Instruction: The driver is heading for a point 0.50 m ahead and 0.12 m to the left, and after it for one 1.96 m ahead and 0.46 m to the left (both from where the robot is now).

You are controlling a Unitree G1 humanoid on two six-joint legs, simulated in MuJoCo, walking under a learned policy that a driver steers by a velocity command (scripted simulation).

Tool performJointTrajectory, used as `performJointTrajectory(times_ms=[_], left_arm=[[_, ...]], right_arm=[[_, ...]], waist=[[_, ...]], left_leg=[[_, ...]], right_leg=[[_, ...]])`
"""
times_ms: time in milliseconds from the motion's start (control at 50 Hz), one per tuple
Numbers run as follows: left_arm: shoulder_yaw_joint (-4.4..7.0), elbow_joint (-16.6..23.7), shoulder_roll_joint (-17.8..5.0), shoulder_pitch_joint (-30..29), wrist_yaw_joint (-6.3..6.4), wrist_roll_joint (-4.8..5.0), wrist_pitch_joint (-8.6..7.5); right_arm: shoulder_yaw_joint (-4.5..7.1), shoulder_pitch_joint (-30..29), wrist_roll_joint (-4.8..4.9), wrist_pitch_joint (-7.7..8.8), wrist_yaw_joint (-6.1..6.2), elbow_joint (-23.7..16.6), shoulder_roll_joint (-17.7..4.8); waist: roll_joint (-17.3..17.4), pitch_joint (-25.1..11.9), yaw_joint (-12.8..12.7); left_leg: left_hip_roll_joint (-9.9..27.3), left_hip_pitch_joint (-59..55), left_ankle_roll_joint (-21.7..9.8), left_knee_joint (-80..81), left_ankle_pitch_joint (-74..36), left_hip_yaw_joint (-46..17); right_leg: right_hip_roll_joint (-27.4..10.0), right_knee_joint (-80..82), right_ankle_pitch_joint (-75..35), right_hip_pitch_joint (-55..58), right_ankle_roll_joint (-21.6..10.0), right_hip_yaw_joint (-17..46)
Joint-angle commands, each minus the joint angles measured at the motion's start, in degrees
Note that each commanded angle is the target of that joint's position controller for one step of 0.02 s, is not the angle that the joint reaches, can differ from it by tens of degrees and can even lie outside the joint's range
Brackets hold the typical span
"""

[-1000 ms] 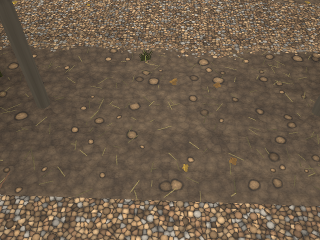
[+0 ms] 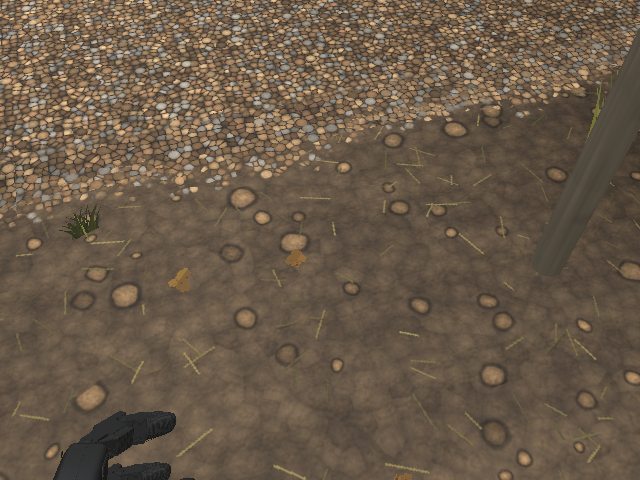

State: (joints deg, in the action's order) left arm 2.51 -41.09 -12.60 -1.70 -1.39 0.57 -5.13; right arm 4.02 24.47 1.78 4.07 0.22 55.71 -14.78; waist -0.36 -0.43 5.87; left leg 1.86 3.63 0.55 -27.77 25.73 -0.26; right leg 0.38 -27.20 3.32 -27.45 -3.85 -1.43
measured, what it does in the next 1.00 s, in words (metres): walks ahead, turning left: left foot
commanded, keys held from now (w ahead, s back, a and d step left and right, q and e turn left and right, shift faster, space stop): w+q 0.74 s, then w+e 0.26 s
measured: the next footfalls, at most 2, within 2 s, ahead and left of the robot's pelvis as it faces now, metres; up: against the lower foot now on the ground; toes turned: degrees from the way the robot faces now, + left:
left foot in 0.52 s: +0.41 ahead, +0.17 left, +0.00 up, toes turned +19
right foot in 1.04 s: +0.76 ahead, +0.10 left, +0.00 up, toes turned +22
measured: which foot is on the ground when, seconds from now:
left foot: up 0.00-0.50, down 0.52-1.00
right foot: down 0.00-0.52, up 0.54-1.00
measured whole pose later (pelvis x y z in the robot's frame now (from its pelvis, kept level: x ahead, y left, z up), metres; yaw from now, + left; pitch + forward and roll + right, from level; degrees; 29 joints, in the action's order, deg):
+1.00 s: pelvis +0.54 +0.12 +0.00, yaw +24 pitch +3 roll +1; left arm 2.3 -43.1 -15.1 2.4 -2.5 0.7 -5.6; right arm 4.0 18.7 0.4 3.5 0.5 46.6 -16.2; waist -1.9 0.2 3.9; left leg -4.7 -0.6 -3.2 -19.4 22.3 -4.4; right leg -1.2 -29.9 1.7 -31.5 -3.1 -0.6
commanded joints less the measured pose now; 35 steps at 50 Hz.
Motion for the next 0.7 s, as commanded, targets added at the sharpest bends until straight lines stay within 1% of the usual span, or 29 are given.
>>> performJointTrajectory(times_ms=[20, 40, 60, 80, 100, 120, 140, 160, 220, 260, 300, 360, 400, 420, 440, 460, 480, 500, 520, 540, 560, 580, 600, 620, 640, 660, 680, 700], left_arm=[[5.25, -3.1, -16.2, 25.7, 0.99, -0.62, 0.23], [3.98, -3.2, -11.0, 24.8, 1.12, -0.39, 0.39], [3.20, -2.7, -8.8, 20.4, 1.11, 0.00, 0.22], [2.71, -2.5, -7.3, 16.3, 0.86, -0.30, -0.04], [2.33, -2.7, -5.7, 13.9, 0.46, -0.67, -0.44], [2.20, -3.2, -5.0, 12.5, 0.27, -1.12, -0.82], [2.34, -3.8, -4.9, 12.2, 0.20, -1.12, -1.21], [2.49, -4.5, -5.0, 12.0, 0.26, -0.99, -1.51], [3.17, -6.4, -6.6, 13.4, 0.99, -1.28, -1.65], [3.29, -7.3, -7.4, 13.8, 1.40, -1.15, -1.50], [3.44, -7.9, -8.4, 14.5, 1.76, -0.91, -1.39], [3.74, -9.5, -9.8, 17.9, 2.13, -0.36, -0.73], [3.94, -10.5, -10.6, 19.7, 2.29, 0.19, 0.10], [4.16, -10.4, -11.3, 19.6, 2.42, 0.31, 0.56], [4.42, -10.2, -12.3, 19.2, 2.65, 0.44, 0.92], [4.69, -10.1, -13.4, 18.9, 2.92, 0.56, 1.36], [4.87, -9.9, -14.2, 18.6, 3.18, 0.55, 1.94], [4.69, -9.5, -14.1, 17.7, 3.45, 0.60, 2.39], [4.02, -8.1, -12.7, 18.3, 3.69, -0.46, 2.07], [1.20, -4.7, -4.2, 22.2, 2.50, -1.46, 0.07], [1.98, -3.8, -9.0, 17.1, 1.28, 0.73, -2.84], [2.35, -2.4, -10.5, 12.0, 0.82, 2.59, -3.93], [2.14, -2.4, -9.6, 11.5, 1.21, 1.82, -4.19], [2.66, -3.0, -10.2, 11.1, 1.82, 0.13, -3.75], [3.03, -3.0, -10.4, 12.0, 1.92, -0.48, -2.93], [3.19, -2.7, -10.2, 12.5, 1.96, -0.78, -2.13], [3.10, -2.4, -9.3, 12.6, 1.99, -0.99, -1.49], [2.94, -1.9, -8.6, 11.7, 2.10, -1.24, -1.02]], right_arm=[[-1.24, 1.5, -0.25, 2.50, -0.14, -5.4, -1.3], [0.60, -1.5, 1.07, 2.86, -0.13, -4.8, -7.5], [1.15, -5.4, 1.33, 2.83, -0.02, -6.0, -9.0], [1.16, -7.8, 0.78, 2.51, 0.48, -6.2, -7.8], [1.39, -8.5, 0.10, 1.93, 0.79, -6.4, -6.9], [1.35, -7.4, 0.03, 1.09, 0.84, -6.2, -5.3], [1.17, -7.0, 0.26, 0.44, 0.79, -6.4, -3.9], [1.08, -7.2, 0.35, -0.12, 0.74, -6.5, -3.0], [1.13, -10.8, -0.02, -0.79, 0.50, -8.0, -2.5], [0.77, -13.6, -0.34, -0.71, -0.29, -9.0, -1.9], [0.32, -17.9, -0.52, -0.69, -1.13, -10.4, -1.7], [-0.21, -24.0, -0.46, -0.88, -2.20, -13.1, -1.7], [-0.25, -26.7, -0.36, -1.04, -2.99, -15.1, -2.3], [-0.12, -27.3, -0.38, -1.12, -3.31, -16.0, -2.7], [0.22, -26.9, -0.42, -1.18, -3.58, -16.5, -3.5], [0.76, -25.2, -0.44, -1.32, -3.71, -16.7, -4.6], [1.69, -20.4, -0.33, -1.43, -3.71, -16.0, -6.2], [3.37, -11.3, -0.16, -1.51, -3.34, -13.6, -9.0], [5.47, -1.6, -0.33, -1.98, -2.08, -11.5, -14.5], [5.92, -3.9, 0.32, -1.70, -1.74, -12.8, -19.4], [4.36, -1.2, -0.77, -1.55, -1.71, -13.5, -15.0], [3.54, -3.0, -1.33, -1.03, -1.51, -13.5, -11.7], [3.04, -7.2, -0.97, -0.45, -1.58, -14.1, -9.9], [2.38, -11.0, -0.85, -0.20, -1.42, -15.0, -7.7], [2.01, -13.3, -1.35, -0.11, -1.24, -16.0, -7.1], [2.03, -13.8, -1.45, -0.02, -1.12, -16.4, -7.4], [2.14, -13.5, -1.27, 0.14, -0.91, -16.4, -7.9], [2.35, -12.9, -1.13, 0.27, -0.60, -16.3, -8.8]], waist=[[-15.4, -22.4, -12.4], [-9.5, -17.5, -13.4], [-7.7, -10.4, -12.3], [-4.9, -6.8, -10.4], [-4.7, -3.6, -8.8], [-5.1, -2.3, -6.9], [-5.6, -1.6, -6.0], [-4.8, -0.7, -5.3], [-2.7, 0.8, -5.3], [-2.8, 1.4, -5.7], [-2.5, 2.7, -7.1], [-1.5, 4.7, -9.1], [-1.8, 5.4, -9.4], [-2.1, 5.2, -9.1], [-3.0, 4.1, -8.2], [-4.3, 2.2, -6.9], [-5.1, -0.7, -4.0], [-4.2, -5.2, 1.0], [2.2, -11.0, 4.3], [16.9, -16.9, -2.3], [9.8, -22.0, 1.4], [7.2, -14.8, 1.6], [1.2, -8.9, -1.5], [0.3, -6.3, -3.7], [1.0, -4.5, -5.6], [1.1, -3.9, -6.6], [1.2, -3.2, -7.2], [1.3, -2.5, -7.2]], left_leg=[[-2.7, 38.0, -2.4, -39.0, 6.1, -3.2], [0.0, 43.0, -2.7, -45.5, 4.8, -7.7], [2.3, 44.2, -3.0, -45.2, -0.7, -6.5], [4.1, 42.0, -2.9, -42.9, -5.1, -5.5], [5.3, 40.1, -2.8, -40.7, -8.1, -5.7], [6.2, 37.3, -2.9, -39.8, -10.2, -6.1], [6.5, 36.0, -2.8, -38.9, -11.0, -6.2], [6.6, 36.5, -2.6, -37.7, -12.0, -6.4], [6.0, 39.5, -2.1, -31.1, -19.3, -7.1], [5.5, 37.6, -2.3, -23.4, -26.2, -5.5], [4.8, 35.1, -2.6, -17.1, -31.0, -2.8], [4.2, 36.4, -3.4, -11.6, -31.2, -0.7], [3.7, 37.8, -4.4, -9.2, -27.2, 0.6], [2.8, 37.0, -5.1, -8.4, -24.1, 1.8], [1.3, 34.3, -6.1, -7.9, -21.0, 3.5], [-0.8, 30.4, -7.1, -8.1, -17.6, 5.5], [-3.3, 23.8, -8.4, -7.9, -15.1, 7.1], [-5.7, 10.9, -10.4, -4.3, -17.6, 7.4], [1.2, -7.8, -13.9, -3.5, -19.6, -5.1], [16.1, -27.2, -26.2, 4.7, -10.8, -39.5], [17.4, -29.6, -25.5, 11.1, -7.0, -46.6], [15.4, -24.5, -22.3, 10.7, -10.9, -37.2], [12.9, -14.7, -20.1, 10.7, -17.2, -29.9], [10.8, -6.6, -18.6, 11.3, -22.7, -24.7], [9.5, -0.4, -18.3, 12.7, -26.1, -22.5], [8.9, 2.9, -18.4, 13.9, -27.4, -22.0], [8.5, 5.5, -18.5, 14.6, -29.2, -20.7], [7.8, 7.6, -18.5, 15.3, -30.3, -19.0]], right_leg=[[-25.3, 6.5, 8.1, 53.7, -14.8, 37.5], [-23.3, 8.3, 13.6, 49.3, -13.2, 35.5], [-20.9, 10.1, 11.4, 41.6, -10.7, 26.6], [-18.4, 12.5, 8.5, 34.2, -9.3, 21.3], [-16.7, 14.8, 5.1, 28.7, -8.6, 17.4], [-15.8, 16.8, 3.0, 24.7, -8.1, 14.1], [-15.7, 18.1, -0.1, 22.3, -8.2, 11.9], [-15.6, 18.7, -3.7, 21.2, -8.1, 9.2], [-15.1, 19.4, -11.3, 21.2, -7.4, 2.7], [-13.8, 20.1, -11.1, 20.6, -6.2, -1.8], [-13.3, 21.0, -9.8, 20.1, -5.4, -4.8], [-15.0, 20.1, -10.1, 25.4, -4.9, -7.0], [-16.5, 17.7, -13.0, 30.4, -4.1, -8.0], [-17.0, 15.7, -17.7, 32.4, -3.6, -8.6], [-17.2, 12.6, -26.2, 33.6, -2.8, -9.5], [-17.1, 8.3, -36.0, 34.5, -2.2, -10.1], [-16.6, 0.7, -43.9, 34.2, -1.5, -10.9], [-14.5, -11.1, -44.1, 30.0, 0.1, -12.2], [-11.9, -29.4, -26.4, 14.9, 2.8, -12.5], [1.6, -52.0, 25.7, -11.6, 6.8, -6.5], [0.8, -56.0, 28.3, -18.2, 5.0, 6.8], [-2.0, -54.5, 24.3, -21.6, 3.3, 6.7], [-4.8, -48.1, 19.8, -19.2, 2.9, 6.6], [-6.7, -42.6, 17.8, -14.8, 3.2, 6.4], [-7.6, -40.1, 16.6, -10.7, 3.6, 6.5], [-7.6, -37.7, 16.0, -8.5, 4.2, 6.4], [-7.4, -35.1, 15.3, -7.8, 4.9, 5.7], [-7.1, -32.0, 13.2, -7.6, 5.7, 5.2]])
